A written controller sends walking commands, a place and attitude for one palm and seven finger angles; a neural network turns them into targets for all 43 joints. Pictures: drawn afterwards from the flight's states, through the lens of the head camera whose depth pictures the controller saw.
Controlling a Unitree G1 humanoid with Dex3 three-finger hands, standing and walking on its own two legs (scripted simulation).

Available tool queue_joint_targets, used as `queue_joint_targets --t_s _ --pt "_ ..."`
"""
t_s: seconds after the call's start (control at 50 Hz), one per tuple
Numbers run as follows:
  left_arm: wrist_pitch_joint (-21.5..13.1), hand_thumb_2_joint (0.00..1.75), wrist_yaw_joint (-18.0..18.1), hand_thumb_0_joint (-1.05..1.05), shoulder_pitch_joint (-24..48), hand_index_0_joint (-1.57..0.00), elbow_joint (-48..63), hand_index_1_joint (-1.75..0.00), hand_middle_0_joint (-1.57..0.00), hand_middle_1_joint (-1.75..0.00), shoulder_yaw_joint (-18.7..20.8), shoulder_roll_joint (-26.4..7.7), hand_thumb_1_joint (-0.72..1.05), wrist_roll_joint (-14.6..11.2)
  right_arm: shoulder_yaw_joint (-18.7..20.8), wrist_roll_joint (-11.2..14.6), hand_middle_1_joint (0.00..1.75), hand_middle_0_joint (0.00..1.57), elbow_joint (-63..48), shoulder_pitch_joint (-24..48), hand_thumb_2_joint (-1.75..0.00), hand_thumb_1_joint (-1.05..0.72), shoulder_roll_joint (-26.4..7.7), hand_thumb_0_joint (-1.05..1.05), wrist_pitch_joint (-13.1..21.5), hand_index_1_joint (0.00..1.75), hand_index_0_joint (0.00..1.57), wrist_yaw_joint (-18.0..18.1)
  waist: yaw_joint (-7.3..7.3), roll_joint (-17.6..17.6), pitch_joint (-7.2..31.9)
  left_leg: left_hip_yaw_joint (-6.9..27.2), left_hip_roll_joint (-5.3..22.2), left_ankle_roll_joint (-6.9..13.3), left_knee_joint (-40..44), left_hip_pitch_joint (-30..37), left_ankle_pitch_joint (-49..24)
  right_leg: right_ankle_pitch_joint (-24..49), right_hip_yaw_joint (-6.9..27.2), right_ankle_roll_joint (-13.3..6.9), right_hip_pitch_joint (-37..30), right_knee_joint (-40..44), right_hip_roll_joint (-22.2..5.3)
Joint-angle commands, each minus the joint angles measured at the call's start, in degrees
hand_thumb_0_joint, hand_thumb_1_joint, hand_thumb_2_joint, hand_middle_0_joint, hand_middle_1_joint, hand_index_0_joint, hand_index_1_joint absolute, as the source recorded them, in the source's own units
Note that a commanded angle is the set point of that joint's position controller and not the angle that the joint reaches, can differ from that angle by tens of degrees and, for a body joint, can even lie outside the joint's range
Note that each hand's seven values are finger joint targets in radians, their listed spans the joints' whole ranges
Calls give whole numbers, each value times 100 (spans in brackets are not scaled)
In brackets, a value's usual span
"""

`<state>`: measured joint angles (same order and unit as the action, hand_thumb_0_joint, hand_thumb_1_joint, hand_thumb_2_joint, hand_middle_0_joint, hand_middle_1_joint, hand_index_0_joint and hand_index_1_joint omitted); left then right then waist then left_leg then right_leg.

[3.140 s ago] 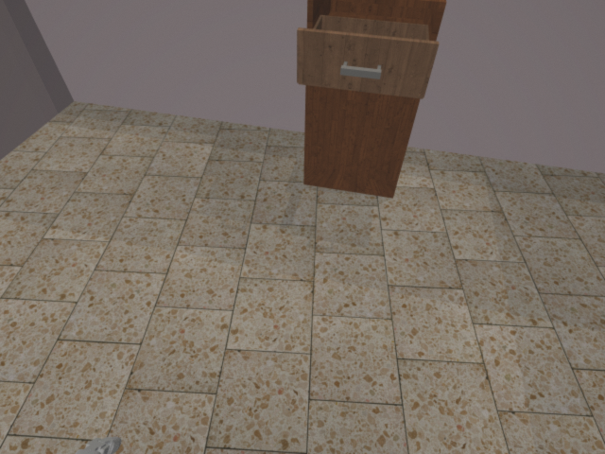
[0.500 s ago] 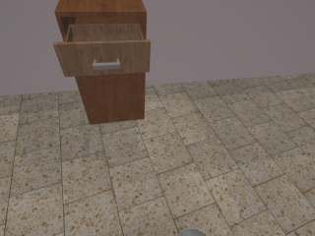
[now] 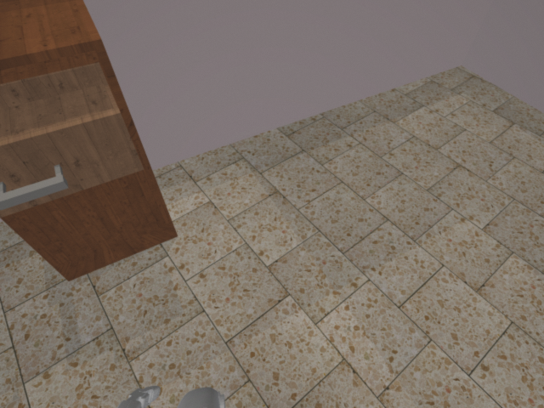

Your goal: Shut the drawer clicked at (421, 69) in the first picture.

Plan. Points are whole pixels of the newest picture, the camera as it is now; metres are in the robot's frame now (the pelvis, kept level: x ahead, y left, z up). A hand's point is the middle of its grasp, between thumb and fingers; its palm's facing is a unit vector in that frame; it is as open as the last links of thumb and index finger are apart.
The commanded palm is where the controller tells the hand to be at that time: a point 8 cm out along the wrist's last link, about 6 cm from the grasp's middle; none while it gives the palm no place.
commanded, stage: turn to face it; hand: left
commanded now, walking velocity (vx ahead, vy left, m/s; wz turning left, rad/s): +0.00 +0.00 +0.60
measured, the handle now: (31, 185) +0.51 +0.46 -0.01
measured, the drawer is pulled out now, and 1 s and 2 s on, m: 0.27 0.27 0.27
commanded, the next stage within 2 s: take the last steps up to it in 0.76 s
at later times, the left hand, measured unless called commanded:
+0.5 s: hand out of the picture +0.07 +0.25 -0.17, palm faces +0.30 -0.93 -0.23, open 7.3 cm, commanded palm none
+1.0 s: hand out of the picture +0.04 +0.16 -0.15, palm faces +0.49 -0.84 -0.24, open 7.3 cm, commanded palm none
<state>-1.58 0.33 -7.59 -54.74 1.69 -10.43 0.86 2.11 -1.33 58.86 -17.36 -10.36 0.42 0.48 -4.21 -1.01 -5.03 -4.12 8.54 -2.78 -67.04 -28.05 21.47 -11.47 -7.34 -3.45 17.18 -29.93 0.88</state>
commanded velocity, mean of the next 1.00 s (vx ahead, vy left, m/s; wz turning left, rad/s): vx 0.05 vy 0.01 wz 0.36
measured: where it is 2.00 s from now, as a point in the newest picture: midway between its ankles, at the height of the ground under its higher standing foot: (230, 372)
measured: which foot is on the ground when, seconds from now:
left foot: up 0.00-0.16, down 0.18-0.74, up 0.76-1.00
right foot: down 0.00-0.20, up 0.22-0.72, down 0.74-1.00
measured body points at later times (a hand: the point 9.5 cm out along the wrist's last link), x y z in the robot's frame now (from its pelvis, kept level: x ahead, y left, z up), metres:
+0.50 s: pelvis +0.08 +0.04 +0.01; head +0.10 +0.07 +0.46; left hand +0.06 +0.30 -0.15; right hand +0.20 -0.18 -0.12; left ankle +0.10 +0.11 -0.73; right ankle +0.10 -0.13 -0.66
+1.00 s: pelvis +0.09 -0.03 +0.01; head +0.11 -0.04 +0.46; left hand +0.02 +0.20 -0.13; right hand +0.26 -0.23 -0.15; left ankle +0.00 +0.10 -0.66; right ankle +0.13 -0.11 -0.73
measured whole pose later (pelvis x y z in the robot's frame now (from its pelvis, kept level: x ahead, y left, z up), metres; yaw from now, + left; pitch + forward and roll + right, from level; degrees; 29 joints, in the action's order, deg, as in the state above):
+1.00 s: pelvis +0.09 -0.03 +0.01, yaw +27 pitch -1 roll +1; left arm -0.7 1.3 -16.0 -55.1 1.4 -8.7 1.3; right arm 4.3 -1.6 57.3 -11.6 -13.2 -3.9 -1.2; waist 0.8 -1.5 -2.2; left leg 0.3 2.1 -3.0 -56.8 -23.3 21.9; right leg -14.8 -7.6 -1.7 10.7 -26.4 -3.0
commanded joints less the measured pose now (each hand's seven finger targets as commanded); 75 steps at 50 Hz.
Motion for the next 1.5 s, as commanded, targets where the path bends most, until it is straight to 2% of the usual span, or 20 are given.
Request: queue_joint_targets --t_s 0.0,0.12,0.14,0.18,0.2,0.3,0.54,0.66,0.68,0.7,0.72,0.82,1.04,1.14,1.16,1.18,1.2,1.26,1.32,1.48 --pt "-92 90 71 0 -189 -20 141 -30 -20 -30 130 -682 90 8 -39 36 30 20 35 -870 -90 -90 -33 0 -70 30 20 25 73 757 690 -18 -138 18 1222 697 -441 1679 367 -506 75 1425 -1489" --pt "103 90 129 0 -406 -20 47 -30 -20 -30 253 -795 90 -4 20 17 30 20 -216 -214 -90 -90 -188 0 -62 30 20 -38 323 677 278 -223 -299 74 2981 1155 -789 666 181 -231 -175 843 -1759" --pt "154 90 135 0 -415 -20 45 -30 -20 -30 267 -750 90 -5 54 12 30 20 -207 -381 -90 -90 -324 0 -63 30 20 -56 254 131 349 -72 -226 126 3444 1562 -1328 172 20 -44 8 355 -1669" --pt "247 90 104 0 -674 -20 267 -30 -20 -30 248 -368 90 -76 219 -65 30 20 -385 -600 -90 -90 -1147 0 -61 30 20 -34 233 -1905 303 2449 1352 1130 4853 1662 -2748 -2354 -385 609 921 -1657 -510" --pt "271 90 122 0 -396 -20 364 -30 -20 -30 239 -470 90 -5 247 -68 30 20 -364 -627 -90 -90 -1219 0 -57 30 20 51 89 -1802 460 3133 1446 1468 5260 1711 -2201 -2668 203 614 1240 -2880 -351" --pt "246 90 57 0 -468 -20 174 -30 -20 -30 315 -554 90 22 212 17 30 20 -621 88 -90 -90 -937 0 44 30 20 107 355 -527 961 1641 592 1181 4948 2110 -2762 -1087 732 721 1478 -3596 -602" --pt "342 90 108 0 -336 -20 380 -30 -20 -30 289 -573 90 12 373 1 30 20 -722 262 -90 -90 -1145 0 -125 30 20 44 194 -779 757 2034 443 1357 4909 1974 -2185 -1343 647 784 942 -1980 -383" --pt "230 90 163 0 -1004 -20 297 -30 -20 -30 258 -598 90 -23 380 29 30 20 -870 674 -90 -90 -1119 0 -180 30 20 1 525 -657 836 2102 155 1098 4401 1115 -2061 -420 603 635 -611 15 -216" --pt "168 90 184 0 -1148 -20 284 -30 -20 -30 269 -733 90 1 360 71 30 20 -879 673 -90 -90 -970 0 -174 30 20 -23 606 -182 869 1879 -135 818 3969 699 -1618 3 825 589 -1192 906 -467" --pt "103 90 221 0 -1131 -20 322 -30 -20 -30 341 -1190 90 84 298 131 30 20 -945 549 -90 -90 -605 0 -168 30 20 -52 544 1172 782 1108 -877 356 2909 -272 -300 -79 2260 162 -1638 1513 -1746" --pt "120 90 186 0 -1017 -20 481 -30 -20 -30 359 -1504 90 80 310 76 30 20 -1083 635 -90 -90 -596 0 -188 30 20 -49 575 1652 611 661 -1216 174 1803 -341 977 462 2863 -423 -952 1660 -2713" --pt "62 90 179 0 -449 -20 567 -30 -20 -30 257 -919 90 35 331 14 30 20 -680 525 -90 -90 -678 0 -350 30 20 -109 312 852 226 653 -794 35 -10 -226 9 1205 1326 -394 -409 1285 -1739" --pt "-93 90 67 0 -1816 -20 -248 -30 -20 -30 286 -1025 90 117 158 13 30 20 -694 1235 -90 -90 -454 0 -94 30 20 -193 906 1028 285 111 -589 164 2359 26 434 -715 1712 -581 -1528 1836 -2014" --pt "-14 90 22 0 -1396 -20 -434 -30 -20 -30 254 -895 90 31 90 36 30 20 -222 148 -90 -90 -386 0 63 30 20 -108 366 642 346 -299 -776 304 4477 2539 -497 -1556 821 -99 77 1201 -1350" --pt "12 90 -2 0 -1308 -20 -385 -30 -20 -30 199 -638 90 11 153 24 30 20 -66 -332 -90 -90 -711 0 112 30 20 -42 135 -205 447 508 -156 488 4820 3316 3 -1696 473 129 854 360 -1034" --pt "20 90 -44 0 -1218 -20 -222 -30 -20 -30 123 -292 90 11 272 -26 30 20 31 -770 -90 -90 -1234 0 107 30 20 2 -40 -1532 283 2132 1070 993 5477 3544 1014 -1870 -186 383 1868 -1041 -470" --pt "-2 90 -47 0 -795 -20 -1 -30 -20 -30 112 -368 90 73 295 -26 30 20 41 -976 -90 -90 -1373 0 75 30 20 21 -173 -1337 -42 2799 1510 1401 5894 3168 1404 -2109 37 354 2317 -1986 -415" --pt "5 90 -124 0 -640 -20 -185 -30 -20 -30 176 -442 90 82 133 15 30 20 -1 -442 -90 -90 -801 0 174 30 20 90 128 -756 -586 1940 1073 1340 5976 2389 538 -1116 573 311 2359 -3094 -798" --pt "48 90 -150 0 -1027 -20 -396 -30 -20 -30 154 -285 90 74 85 46 30 20 24 -377 -90 -90 -591 0 320 30 20 115 396 -530 -273 947 625 1222 5802 2469 -1494 -384 463 447 2011 -3109 -772" --pt "59 90 -168 0 34 -20 -45 -30 -20 -30 132 -220 90 18 96 2 30 20 415 -928 -90 -90 -608 0 378 30 20 146 245 -671 -419 433 677 1212 5474 2841 -3190 -78 218 371 1852 -1472 -713"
